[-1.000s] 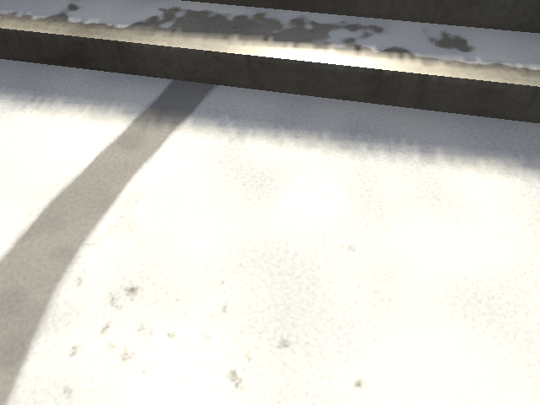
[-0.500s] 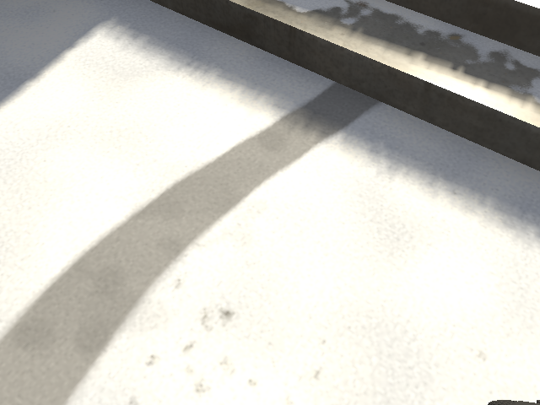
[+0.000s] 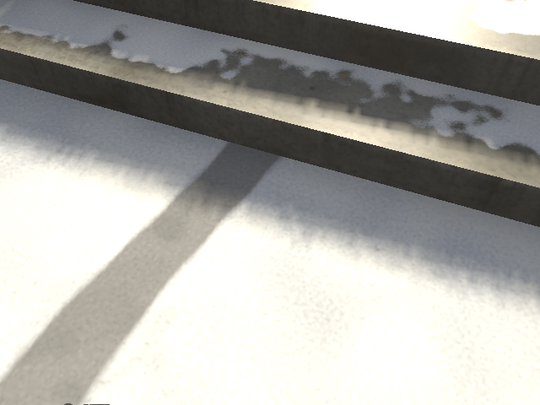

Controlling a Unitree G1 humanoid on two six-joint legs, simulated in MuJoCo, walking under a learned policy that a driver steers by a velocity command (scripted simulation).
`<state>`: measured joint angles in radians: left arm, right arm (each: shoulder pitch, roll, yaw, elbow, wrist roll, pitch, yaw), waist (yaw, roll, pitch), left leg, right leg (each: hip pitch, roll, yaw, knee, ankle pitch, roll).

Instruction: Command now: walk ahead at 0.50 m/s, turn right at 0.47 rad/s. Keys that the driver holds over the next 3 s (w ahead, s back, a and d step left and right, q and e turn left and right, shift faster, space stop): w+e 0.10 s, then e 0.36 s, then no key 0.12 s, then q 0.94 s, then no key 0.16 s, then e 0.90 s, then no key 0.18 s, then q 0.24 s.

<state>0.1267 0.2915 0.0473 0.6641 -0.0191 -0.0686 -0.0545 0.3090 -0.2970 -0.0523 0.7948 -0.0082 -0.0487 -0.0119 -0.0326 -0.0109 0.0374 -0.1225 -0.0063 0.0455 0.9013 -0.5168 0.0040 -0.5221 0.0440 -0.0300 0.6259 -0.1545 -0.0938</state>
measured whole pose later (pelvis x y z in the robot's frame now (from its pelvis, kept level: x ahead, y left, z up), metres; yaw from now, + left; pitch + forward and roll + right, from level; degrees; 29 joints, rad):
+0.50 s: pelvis +0.23 +0.02 +0.01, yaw -19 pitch +2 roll +0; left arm 0.25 0.33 0.07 0.68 -0.02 0.03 0.03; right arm 0.08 -0.25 -0.03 0.66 -0.02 -0.05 -0.01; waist 0.04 -0.03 0.04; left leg -0.45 -0.03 -0.02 0.51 -0.10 0.02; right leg -0.41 0.11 0.14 1.13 -0.56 0.04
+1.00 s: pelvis +0.27 +0.01 +0.01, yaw -13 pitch +1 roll -1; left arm 0.17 0.27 0.06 0.69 0.00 0.03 0.05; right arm 0.21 -0.30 -0.07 0.73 0.02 0.04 0.02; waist 0.00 -0.01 0.03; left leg -0.39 0.00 0.04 0.78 -0.42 -0.02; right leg -0.24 -0.07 -0.05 0.55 -0.32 0.03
